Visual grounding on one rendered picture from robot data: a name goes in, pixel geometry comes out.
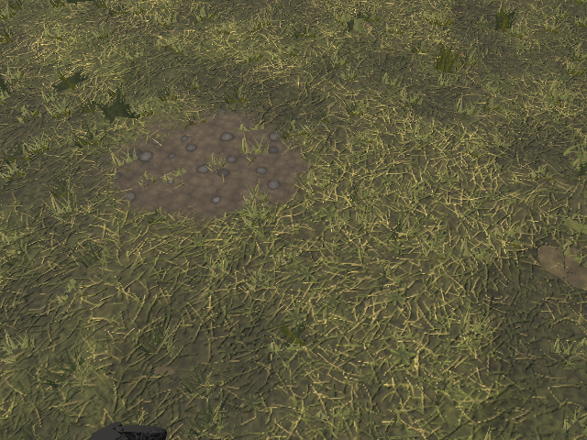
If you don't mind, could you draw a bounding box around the robot left hand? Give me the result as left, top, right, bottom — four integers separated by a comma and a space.
88, 422, 167, 440

